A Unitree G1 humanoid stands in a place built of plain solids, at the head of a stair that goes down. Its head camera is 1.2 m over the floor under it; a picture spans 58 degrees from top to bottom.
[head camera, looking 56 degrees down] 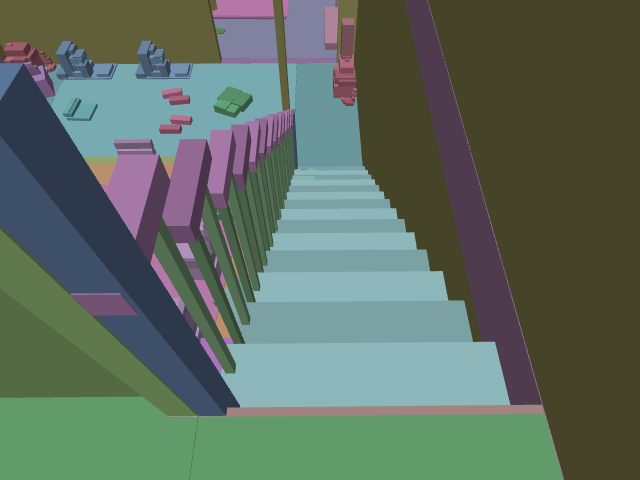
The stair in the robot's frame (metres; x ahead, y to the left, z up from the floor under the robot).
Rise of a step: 0.20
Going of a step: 0.25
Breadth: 0.91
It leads straight ahead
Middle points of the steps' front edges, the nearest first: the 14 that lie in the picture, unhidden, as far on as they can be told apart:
0.28 -0.14 0.00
0.53 -0.13 -0.20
0.78 -0.13 -0.39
1.03 -0.13 -0.59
1.28 -0.13 -0.79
1.53 -0.13 -0.98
1.78 -0.12 -1.18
2.03 -0.12 -1.38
2.28 -0.12 -1.57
2.52 -0.12 -1.77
2.77 -0.11 -1.97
3.02 -0.11 -2.16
3.27 -0.11 -2.36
3.52 -0.11 -2.56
